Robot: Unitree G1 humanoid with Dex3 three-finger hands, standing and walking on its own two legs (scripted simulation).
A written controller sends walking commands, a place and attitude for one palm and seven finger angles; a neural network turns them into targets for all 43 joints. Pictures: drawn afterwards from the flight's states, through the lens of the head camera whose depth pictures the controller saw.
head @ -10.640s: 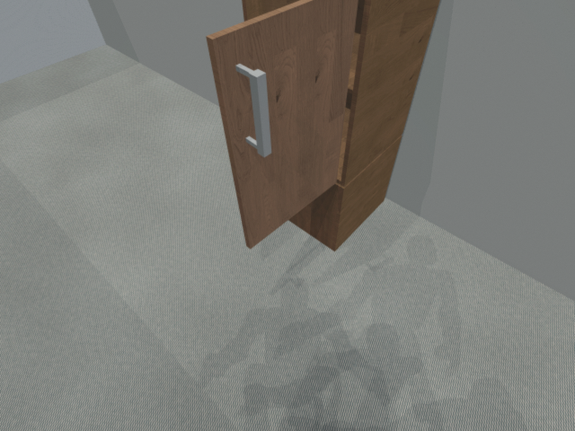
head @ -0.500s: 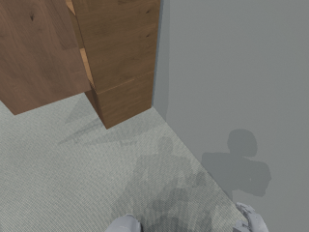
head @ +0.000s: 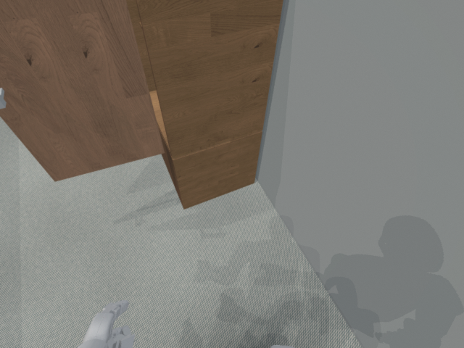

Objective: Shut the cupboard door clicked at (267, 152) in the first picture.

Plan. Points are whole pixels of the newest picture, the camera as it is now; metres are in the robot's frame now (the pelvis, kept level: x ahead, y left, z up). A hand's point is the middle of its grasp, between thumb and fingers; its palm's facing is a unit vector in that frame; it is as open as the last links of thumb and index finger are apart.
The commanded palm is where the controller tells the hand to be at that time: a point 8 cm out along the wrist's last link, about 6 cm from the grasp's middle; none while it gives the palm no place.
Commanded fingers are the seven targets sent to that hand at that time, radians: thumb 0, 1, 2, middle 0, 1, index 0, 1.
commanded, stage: turn to face it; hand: left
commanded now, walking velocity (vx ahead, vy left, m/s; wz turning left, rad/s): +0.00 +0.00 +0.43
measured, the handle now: out of the picture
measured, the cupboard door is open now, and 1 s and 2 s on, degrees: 87 87 87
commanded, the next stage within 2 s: take the last steps up to it in 0.26 s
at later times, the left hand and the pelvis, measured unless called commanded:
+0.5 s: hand out of the picture -0.06 +0.16 -0.18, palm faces +0.31 -0.92 -0.24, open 7.4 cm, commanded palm none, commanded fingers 0.00 0.90 0.90 -0.20 -0.30 -0.20 -0.30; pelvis +0.02 -0.02 -0.01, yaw +14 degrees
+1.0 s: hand (128, 344) +0.16 +0.20 -0.16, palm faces +0.29 -0.93 -0.21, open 7.4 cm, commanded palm none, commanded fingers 0.00 0.90 0.90 -0.20 -0.30 -0.20 -0.30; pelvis +0.12 +0.00 -0.01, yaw +18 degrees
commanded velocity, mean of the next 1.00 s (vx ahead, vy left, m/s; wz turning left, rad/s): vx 0.18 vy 0.05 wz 0.17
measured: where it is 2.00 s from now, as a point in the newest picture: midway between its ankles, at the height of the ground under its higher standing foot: (215, 338)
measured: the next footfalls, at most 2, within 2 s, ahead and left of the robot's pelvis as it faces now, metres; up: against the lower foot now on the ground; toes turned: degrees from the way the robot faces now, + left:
right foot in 0.06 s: +0.03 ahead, -0.13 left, +0.00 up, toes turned +2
left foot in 0.52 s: +0.02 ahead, +0.09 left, +0.00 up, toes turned +18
